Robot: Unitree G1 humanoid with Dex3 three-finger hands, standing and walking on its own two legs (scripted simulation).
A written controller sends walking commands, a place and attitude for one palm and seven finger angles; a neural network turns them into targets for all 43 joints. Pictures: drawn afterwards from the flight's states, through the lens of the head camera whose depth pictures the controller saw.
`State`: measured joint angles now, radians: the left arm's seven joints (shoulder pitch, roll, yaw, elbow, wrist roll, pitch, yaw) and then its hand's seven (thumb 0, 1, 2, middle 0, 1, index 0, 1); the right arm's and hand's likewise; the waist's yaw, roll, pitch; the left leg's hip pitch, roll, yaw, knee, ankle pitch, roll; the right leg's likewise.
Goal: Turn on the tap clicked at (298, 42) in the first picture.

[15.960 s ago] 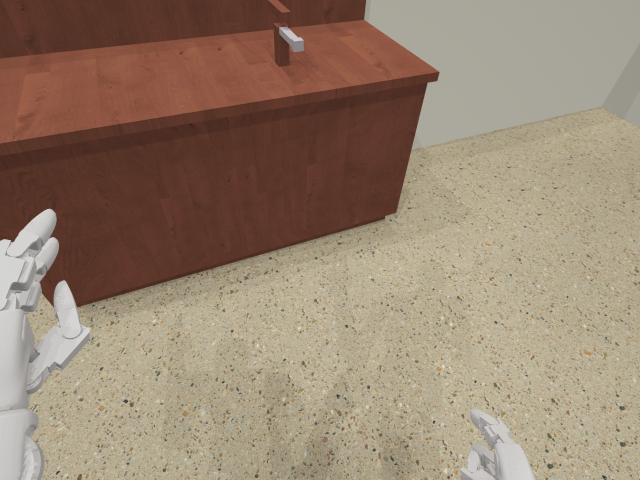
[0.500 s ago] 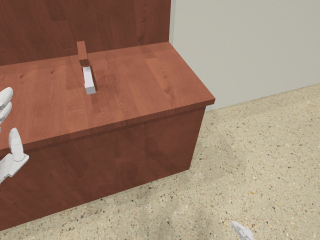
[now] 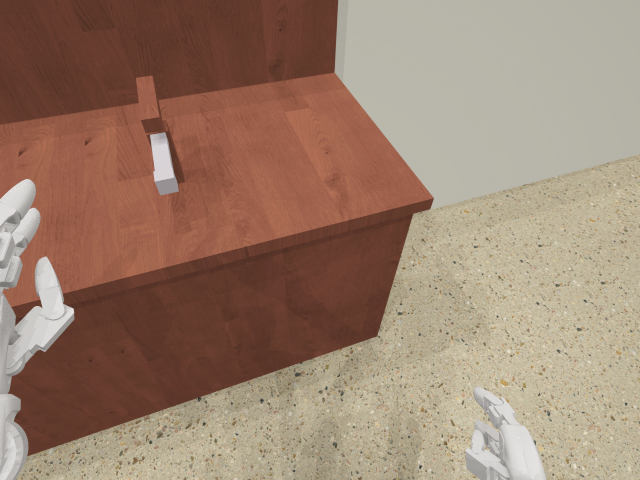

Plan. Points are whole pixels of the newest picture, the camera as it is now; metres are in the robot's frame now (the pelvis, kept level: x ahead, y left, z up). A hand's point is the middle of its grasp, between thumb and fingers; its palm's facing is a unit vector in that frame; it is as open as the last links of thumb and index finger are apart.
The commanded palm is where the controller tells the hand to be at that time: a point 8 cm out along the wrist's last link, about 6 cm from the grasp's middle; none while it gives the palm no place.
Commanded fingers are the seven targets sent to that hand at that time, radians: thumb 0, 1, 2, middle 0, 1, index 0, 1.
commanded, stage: come to a stop and stand still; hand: left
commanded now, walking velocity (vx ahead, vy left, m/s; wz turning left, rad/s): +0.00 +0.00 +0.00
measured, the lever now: (166, 181) +0.49 +0.29 +0.07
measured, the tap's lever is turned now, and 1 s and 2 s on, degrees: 0 0 0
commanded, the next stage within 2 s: look again from close up in 0.38 s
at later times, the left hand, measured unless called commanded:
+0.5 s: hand (78, 288) +0.24 +0.25 +0.17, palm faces +0.38 -0.85 -0.36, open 7.4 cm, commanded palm +0.19 +0.29 +0.18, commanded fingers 0.00 0.90 0.90 -0.20 -0.30 -0.20 -0.30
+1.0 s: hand (81, 293) +0.24 +0.25 +0.16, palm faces +0.39 -0.85 -0.35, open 7.4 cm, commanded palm +0.19 +0.29 +0.18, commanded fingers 0.00 0.90 0.90 -0.20 -0.30 -0.20 -0.30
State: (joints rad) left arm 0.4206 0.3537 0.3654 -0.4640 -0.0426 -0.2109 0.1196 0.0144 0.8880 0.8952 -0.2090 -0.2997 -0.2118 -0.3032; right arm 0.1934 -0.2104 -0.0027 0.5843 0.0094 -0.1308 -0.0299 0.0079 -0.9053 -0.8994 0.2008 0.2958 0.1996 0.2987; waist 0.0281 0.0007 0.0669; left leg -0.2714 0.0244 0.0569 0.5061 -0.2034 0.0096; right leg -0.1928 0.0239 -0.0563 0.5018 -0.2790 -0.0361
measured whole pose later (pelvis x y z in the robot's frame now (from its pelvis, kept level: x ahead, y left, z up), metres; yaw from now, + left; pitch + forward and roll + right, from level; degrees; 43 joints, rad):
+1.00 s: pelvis +0.02 +0.01 +0.00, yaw +0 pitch -1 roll +0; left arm 0.45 0.35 0.32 -0.45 -0.06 -0.14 0.14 0.02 0.89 0.90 -0.21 -0.30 -0.21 -0.30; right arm 0.22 -0.19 0.02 0.59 0.01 -0.06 -0.06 0.01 -0.90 -0.90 0.20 0.30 0.20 0.30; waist 0.02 0.00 0.00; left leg -0.23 0.02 0.07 0.46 -0.22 0.02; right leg -0.15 0.02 -0.04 0.43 -0.27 -0.02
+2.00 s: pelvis +0.20 -0.10 -0.01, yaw +1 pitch -1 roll +0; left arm 0.45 0.41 0.40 -0.57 -0.04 -0.19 0.15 0.02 0.89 0.90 -0.21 -0.30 -0.21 -0.30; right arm 0.22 -0.16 0.01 0.59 0.01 -0.10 -0.03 0.01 -0.91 -0.90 0.20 0.30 0.20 0.30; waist 0.00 -0.04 0.05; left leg -0.26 0.06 0.06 0.59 -0.31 -0.02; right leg -0.43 -0.01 -0.07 0.85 -0.37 -0.01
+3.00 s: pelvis +0.20 -0.09 +0.00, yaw -1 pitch +0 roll +0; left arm 0.33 0.38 0.38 -0.37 -0.05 -0.23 0.10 0.02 0.90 0.90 -0.20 -0.30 -0.20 -0.30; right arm 0.24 -0.22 0.01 0.60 0.02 -0.14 -0.01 0.01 -0.90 -0.90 0.20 0.30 0.20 0.30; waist 0.03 0.01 0.04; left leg -0.22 0.03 0.11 0.46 -0.24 0.02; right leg -0.28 -0.01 -0.02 0.43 -0.14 0.00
